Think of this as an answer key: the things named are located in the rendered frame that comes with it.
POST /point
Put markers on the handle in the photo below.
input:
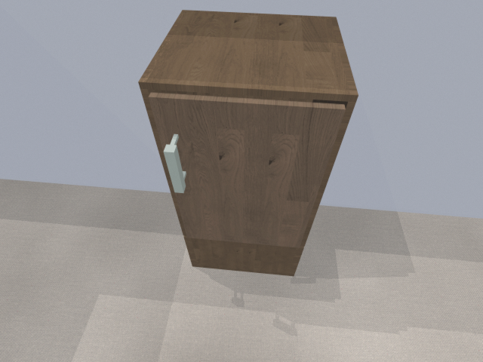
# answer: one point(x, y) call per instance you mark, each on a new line
point(174, 166)

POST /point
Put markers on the cupboard door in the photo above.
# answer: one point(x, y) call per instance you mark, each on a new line
point(253, 166)

